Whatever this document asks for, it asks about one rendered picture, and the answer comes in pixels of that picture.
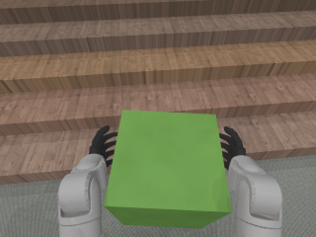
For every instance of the robot right hand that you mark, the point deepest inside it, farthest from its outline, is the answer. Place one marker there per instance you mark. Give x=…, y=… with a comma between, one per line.
x=235, y=147

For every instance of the carton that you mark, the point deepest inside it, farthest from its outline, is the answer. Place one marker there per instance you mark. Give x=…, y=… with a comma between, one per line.
x=167, y=171

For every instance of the robot left hand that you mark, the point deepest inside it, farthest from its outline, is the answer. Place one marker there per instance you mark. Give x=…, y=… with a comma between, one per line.
x=98, y=146

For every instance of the left robot forearm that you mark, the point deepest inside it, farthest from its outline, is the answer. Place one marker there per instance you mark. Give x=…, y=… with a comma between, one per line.
x=79, y=198

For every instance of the right robot forearm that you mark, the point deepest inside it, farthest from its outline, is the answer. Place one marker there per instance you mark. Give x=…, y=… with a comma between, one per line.
x=259, y=199

